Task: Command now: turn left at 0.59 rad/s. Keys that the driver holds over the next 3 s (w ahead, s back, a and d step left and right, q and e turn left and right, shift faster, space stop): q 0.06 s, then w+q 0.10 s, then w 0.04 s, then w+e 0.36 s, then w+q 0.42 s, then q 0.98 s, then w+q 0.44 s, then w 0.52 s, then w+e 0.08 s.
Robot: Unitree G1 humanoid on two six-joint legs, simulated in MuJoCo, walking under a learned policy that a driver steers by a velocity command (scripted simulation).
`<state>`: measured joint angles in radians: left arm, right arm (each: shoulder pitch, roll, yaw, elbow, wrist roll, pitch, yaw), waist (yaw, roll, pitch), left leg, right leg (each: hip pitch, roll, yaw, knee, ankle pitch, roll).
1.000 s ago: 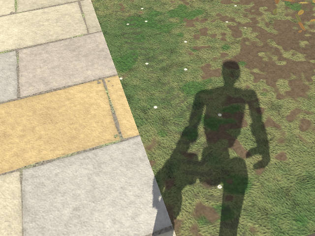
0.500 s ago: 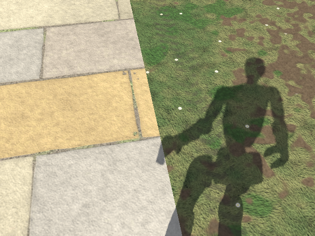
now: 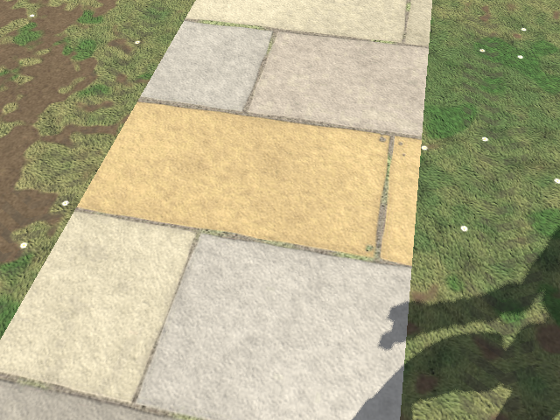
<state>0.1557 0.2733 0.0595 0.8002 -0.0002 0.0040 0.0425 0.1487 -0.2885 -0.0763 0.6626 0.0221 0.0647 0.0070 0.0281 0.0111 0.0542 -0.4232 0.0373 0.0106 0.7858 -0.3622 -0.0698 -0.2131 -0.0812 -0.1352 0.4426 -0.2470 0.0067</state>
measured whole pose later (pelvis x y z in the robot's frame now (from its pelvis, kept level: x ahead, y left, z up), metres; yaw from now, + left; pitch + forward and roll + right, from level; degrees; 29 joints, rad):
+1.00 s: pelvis +0.39 -0.02 +0.00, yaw +9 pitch +1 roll -2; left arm 0.31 0.26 0.05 0.82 0.01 -0.10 0.00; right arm 0.21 -0.28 -0.06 0.73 0.02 -0.04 0.02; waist 0.05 0.04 0.02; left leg -0.71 0.09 -0.06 0.78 0.07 0.01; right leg 0.03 0.06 -0.19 0.22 -0.27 -0.06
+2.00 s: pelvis +0.60 +0.01 -0.01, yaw +44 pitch +2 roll +0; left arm 0.16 0.30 0.08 0.68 -0.02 0.02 0.03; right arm 0.16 -0.29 -0.08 0.59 0.02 0.08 0.01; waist 0.02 -0.02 0.05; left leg -0.32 0.01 0.03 0.63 -0.32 -0.02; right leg -0.29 -0.12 -0.13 0.53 -0.26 0.04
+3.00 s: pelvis +0.79 +0.36 -0.02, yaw +64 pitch +2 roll -1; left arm 0.41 0.30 0.05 0.86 -0.02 -0.05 0.00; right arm 0.05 -0.27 -0.03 0.62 0.00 -0.08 0.03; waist 0.08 0.00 0.04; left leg -0.48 0.00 0.03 0.58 -0.14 0.05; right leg -0.13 -0.02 0.05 0.83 -0.51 -0.01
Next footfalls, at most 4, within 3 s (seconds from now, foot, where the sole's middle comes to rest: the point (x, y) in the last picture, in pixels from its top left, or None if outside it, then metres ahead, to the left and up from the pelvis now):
0.06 left None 0.05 0.13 -0.78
0.64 right None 0.35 -0.10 -0.78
1.16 left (256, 341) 0.64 0.12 -0.78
1.60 right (334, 305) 0.74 -0.07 -0.78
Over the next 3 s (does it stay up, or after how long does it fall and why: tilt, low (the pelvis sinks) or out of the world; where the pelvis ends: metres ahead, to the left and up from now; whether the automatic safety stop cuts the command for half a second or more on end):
stays up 0.79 0.36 -0.02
